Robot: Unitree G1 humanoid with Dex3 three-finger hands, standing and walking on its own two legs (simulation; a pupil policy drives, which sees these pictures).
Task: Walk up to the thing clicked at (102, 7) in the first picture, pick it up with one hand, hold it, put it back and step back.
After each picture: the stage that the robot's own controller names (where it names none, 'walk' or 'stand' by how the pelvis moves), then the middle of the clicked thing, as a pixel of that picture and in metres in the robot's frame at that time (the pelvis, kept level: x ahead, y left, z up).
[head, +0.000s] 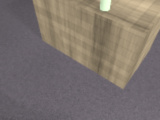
stand; out of the picture +1.04 -0.16 +0.00
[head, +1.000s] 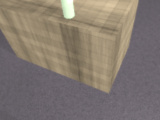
walk; out of the picture +0.93 +0.14 +0.02
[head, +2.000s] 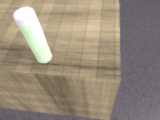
rise first; (35, 38) +0.52 +0.21 +0.03
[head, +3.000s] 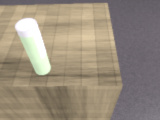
rise first; (35, 50) +0.47 +0.20 +0.03
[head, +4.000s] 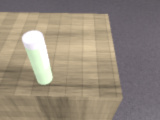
stand; (39, 60) +0.45 +0.18 +0.00
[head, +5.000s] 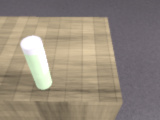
stand; (38, 65) +0.44 +0.19 +0.00
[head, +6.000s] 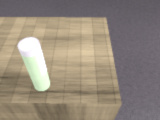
stand; (36, 67) +0.43 +0.20 +0.00
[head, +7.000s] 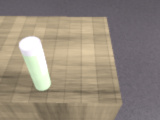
stand; (37, 66) +0.43 +0.19 +0.00
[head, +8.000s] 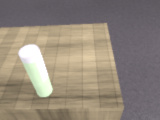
rise first; (37, 73) +0.41 +0.21 +0.00
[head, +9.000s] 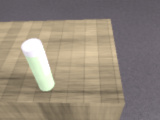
go down; (40, 67) +0.43 +0.21 +0.00
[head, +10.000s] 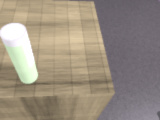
go down; (22, 57) +0.43 +0.19 +0.02
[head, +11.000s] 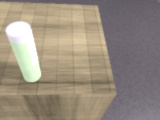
go down; (26, 56) +0.44 +0.20 +0.03
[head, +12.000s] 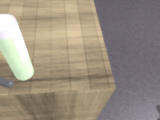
close in; (15, 52) +0.43 +0.21 +0.06
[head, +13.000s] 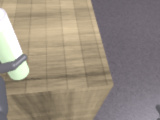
close; (8, 49) +0.43 +0.22 +0.07
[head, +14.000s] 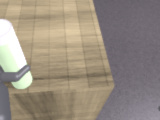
lift; (12, 59) +0.39 +0.21 +0.07
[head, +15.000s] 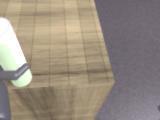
lift; (11, 58) +0.40 +0.21 +0.07
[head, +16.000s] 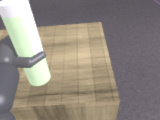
lift; (28, 46) +0.36 +0.16 +0.21
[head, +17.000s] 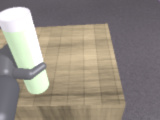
hold; (28, 56) +0.32 +0.17 +0.20
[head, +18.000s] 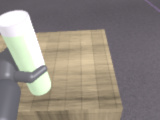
hold; (29, 59) +0.32 +0.16 +0.20
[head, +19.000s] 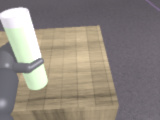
crouch; (27, 53) +0.37 +0.17 +0.18
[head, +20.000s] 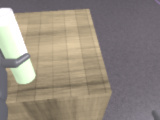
lower; (14, 50) +0.43 +0.21 +0.11
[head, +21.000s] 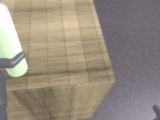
lower; (7, 46) +0.43 +0.21 +0.07
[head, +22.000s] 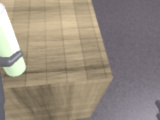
lower; (5, 45) +0.44 +0.22 +0.08
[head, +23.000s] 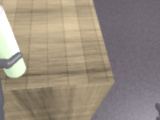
lower; (4, 46) +0.43 +0.22 +0.07
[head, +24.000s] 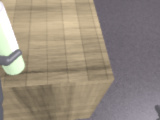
lower; (4, 43) +0.44 +0.22 +0.08
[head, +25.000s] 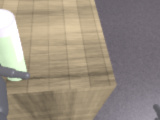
withdraw; (9, 51) +0.41 +0.21 +0.07
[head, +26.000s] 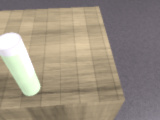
sink last; (21, 68) +0.39 +0.21 +0.05
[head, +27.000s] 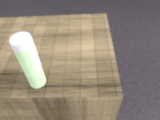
stand; (30, 63) +0.42 +0.23 +0.05
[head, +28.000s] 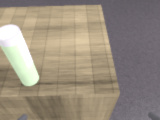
stand; (20, 59) +0.42 +0.23 +0.05
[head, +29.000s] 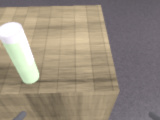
stand; (22, 57) +0.43 +0.23 +0.06
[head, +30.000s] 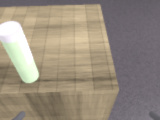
stand; (21, 56) +0.43 +0.24 +0.06
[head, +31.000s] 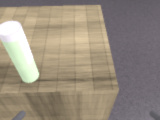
stand; (21, 55) +0.43 +0.24 +0.06
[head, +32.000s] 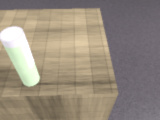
stand; (23, 60) +0.42 +0.23 +0.04
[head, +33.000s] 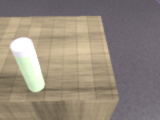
walk; (30, 67) +0.42 +0.22 +0.00
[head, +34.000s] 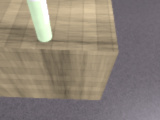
walk; (40, 16) +0.63 +0.18 +0.02
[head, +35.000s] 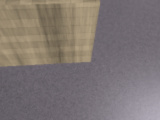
walk; out of the picture +0.92 +0.28 +0.02
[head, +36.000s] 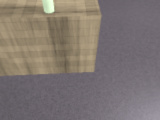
stand; out of the picture +1.02 +0.24 +0.00
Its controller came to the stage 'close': yes
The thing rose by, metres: 0.21
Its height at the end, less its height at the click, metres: +0.00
